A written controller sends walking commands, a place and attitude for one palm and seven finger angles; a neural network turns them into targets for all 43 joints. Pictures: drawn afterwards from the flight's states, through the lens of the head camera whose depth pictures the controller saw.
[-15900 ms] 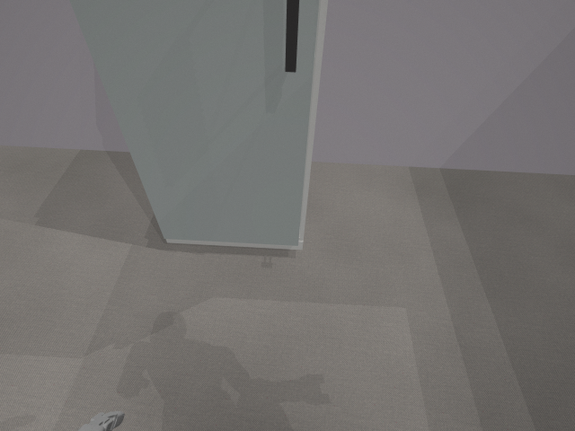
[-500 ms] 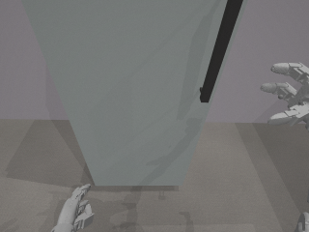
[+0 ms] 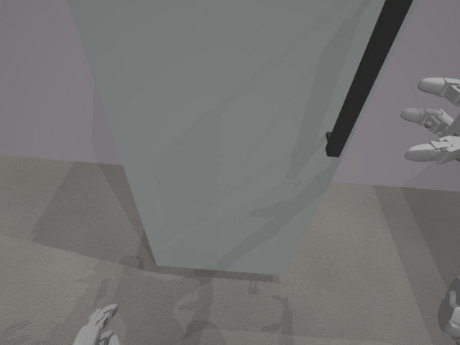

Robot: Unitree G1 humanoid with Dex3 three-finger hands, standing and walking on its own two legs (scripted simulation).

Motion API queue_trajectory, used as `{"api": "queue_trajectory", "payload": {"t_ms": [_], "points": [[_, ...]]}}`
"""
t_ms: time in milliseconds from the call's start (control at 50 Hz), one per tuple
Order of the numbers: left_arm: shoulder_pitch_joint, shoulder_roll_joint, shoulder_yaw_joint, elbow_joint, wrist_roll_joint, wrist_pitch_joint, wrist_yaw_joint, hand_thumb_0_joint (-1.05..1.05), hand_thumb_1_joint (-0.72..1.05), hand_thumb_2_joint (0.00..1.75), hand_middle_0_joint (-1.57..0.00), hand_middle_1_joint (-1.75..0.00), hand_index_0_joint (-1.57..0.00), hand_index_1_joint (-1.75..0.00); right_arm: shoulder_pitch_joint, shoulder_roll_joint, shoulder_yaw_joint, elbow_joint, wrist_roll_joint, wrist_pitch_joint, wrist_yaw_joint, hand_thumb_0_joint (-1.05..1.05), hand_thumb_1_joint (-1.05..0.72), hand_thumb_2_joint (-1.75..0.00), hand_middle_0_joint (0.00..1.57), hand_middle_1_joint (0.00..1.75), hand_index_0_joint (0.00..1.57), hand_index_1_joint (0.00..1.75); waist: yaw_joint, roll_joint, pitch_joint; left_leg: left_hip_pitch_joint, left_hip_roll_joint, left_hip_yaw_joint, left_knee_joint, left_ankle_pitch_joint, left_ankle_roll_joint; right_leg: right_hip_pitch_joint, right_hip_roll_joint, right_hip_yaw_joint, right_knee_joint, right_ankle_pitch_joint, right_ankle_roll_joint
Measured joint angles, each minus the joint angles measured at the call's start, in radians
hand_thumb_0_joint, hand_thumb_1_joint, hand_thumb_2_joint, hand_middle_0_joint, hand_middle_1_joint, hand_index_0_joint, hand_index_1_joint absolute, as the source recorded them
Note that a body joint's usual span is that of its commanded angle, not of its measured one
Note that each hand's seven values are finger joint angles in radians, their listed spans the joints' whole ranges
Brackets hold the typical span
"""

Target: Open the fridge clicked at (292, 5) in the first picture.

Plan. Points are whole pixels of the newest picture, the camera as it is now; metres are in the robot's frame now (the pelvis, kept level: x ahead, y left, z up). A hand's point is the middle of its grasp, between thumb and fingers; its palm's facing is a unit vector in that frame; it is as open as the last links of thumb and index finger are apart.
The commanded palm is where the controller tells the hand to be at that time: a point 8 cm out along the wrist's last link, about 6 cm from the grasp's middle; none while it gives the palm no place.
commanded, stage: move the hooked fingers beside the handle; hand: right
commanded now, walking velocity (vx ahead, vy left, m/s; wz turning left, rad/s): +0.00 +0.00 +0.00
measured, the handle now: (360, 72) +0.51 -0.17 +0.25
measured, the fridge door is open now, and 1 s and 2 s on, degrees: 0 0 0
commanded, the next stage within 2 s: feel for the door with the fingertips in 1.34 s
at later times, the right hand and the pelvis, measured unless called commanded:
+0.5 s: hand (409, 109) +0.46 -0.25 +0.22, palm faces +0.04 +1.00 -0.01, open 14.0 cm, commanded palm +0.43 -0.30 +0.23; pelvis +0.01 -0.01 +0.00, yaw +1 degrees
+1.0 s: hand (403, 108) +0.45 -0.24 +0.23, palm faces +0.02 +1.00 +0.00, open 14.0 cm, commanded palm +0.43 -0.29 +0.23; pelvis +0.00 -0.02 +0.00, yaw +0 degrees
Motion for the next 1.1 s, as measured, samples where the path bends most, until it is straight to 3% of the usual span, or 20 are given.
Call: {"api": "queue_trajectory", "payload": {"t_ms": [120, 320, 440, 640, 800, 940, 1100], "points": [[0.006, 0.01, 0.01, 0.01, 0.0, 0.002, 0.001, 0.02, 0.9, 0.9, -0.21, -0.3, -0.2, -0.3, -0.077, -0.012, 0.028, 0.104, -0.015, -0.003, -0.002, -0.01, 0.5, -0.3, 0.3, 1.2, 0.3, 1.2, 0.009, -0.001, -0.001, -0.022, 0.0, 0.006, 0.007, -0.003, 0.0, -0.027, 0.0, 0.006, 0.015, -0.005, -0.001], [0.028, 0.002, 0.012, 0.013, 0.011, 0.004, -0.005, 0.01, 0.9, 0.9, -0.21, -0.3, -0.2, -0.3, -0.172, -0.018, 0.023, 0.224, -0.038, -0.087, -0.015, -0.01, 0.5, -0.3, 0.3, 1.2, 0.29, 1.2, 0.031, 0.007, -0.009, -0.046, 0.0, -0.004, 0.01, -0.004, -0.004, -0.049, -0.001, -0.003, 0.018, -0.01, -0.004], [0.053, 0.003, 0.016, 0.008, 0.014, 0.021, -0.011, 0.01, 0.9, 0.9, -0.21, -0.3, -0.2, -0.3, -0.19, -0.038, 0.006, 0.289, -0.049, -0.093, -0.011, -0.01, 0.49, -0.3, 0.3, 1.2, 0.3, 1.2, 0.042, 0.001, -0.021, -0.059, 0.0, -0.017, 0.012, -0.005, -0.009, -0.057, -0.001, -0.017, 0.02, -0.016, -0.009], [0.082, -0.001, 0.022, 0.005, 0.015, 0.036, -0.018, 0.01, 0.9, 0.9, -0.21, -0.3, -0.2, -0.3, -0.092, -0.009, -0.008, 0.165, -0.03, -0.113, -0.007, -0.01, 0.49, -0.3, 0.3, 1.2, 0.29, 1.2, 0.026, 0.006, -0.018, -0.043, 0.002, -0.023, 0.008, -0.006, -0.015, -0.041, 0.001, -0.022, 0.018, -0.02, -0.014], [0.042, 0.003, 0.021, -0.001, 0.013, 0.02, -0.013, 0.01, 0.9, 0.9, -0.21, -0.3, -0.2, -0.3, -0.134, -0.001, 0.043, 0.181, -0.038, -0.072, -0.028, -0.01, 0.5, -0.3, 0.3, 1.2, 0.29, 1.2, 0.022, 0.002, -0.014, -0.047, 0.009, -0.007, 0.012, -0.002, -0.018, -0.056, 0.008, -0.007, 0.032, -0.015, -0.018], [0.015, -0.004, 0.011, 0.006, 0.019, 0.009, -0.01, 0.01, 0.9, 0.9, -0.21, -0.3, -0.2, -0.3, -0.186, 0.042, 0.066, 0.216, -0.029, -0.089, -0.05, -0.01, 0.5, -0.3, 0.3, 1.2, 0.3, 1.2, 0.022, 0.003, -0.012, -0.053, 0.016, -0.001, 0.014, 0.002, -0.021, -0.06, 0.015, -0.001, 0.025, -0.003, -0.021], [0.031, -0.011, 0.005, 0.006, 0.022, 0.012, -0.013, 0.01, 0.9, 0.9, -0.21, -0.3, -0.2, -0.3, -0.227, 0.039, 0.068, 0.288, -0.061, -0.111, -0.088, -0.01, 0.5, -0.3, 0.3, 1.2, 0.3, 1.2, 0.035, 0.0, -0.008, -0.064, 0.014, -0.005, 0.017, 0.006, -0.018, -0.066, 0.013, -0.006, 0.021, 0.002, -0.018]]}}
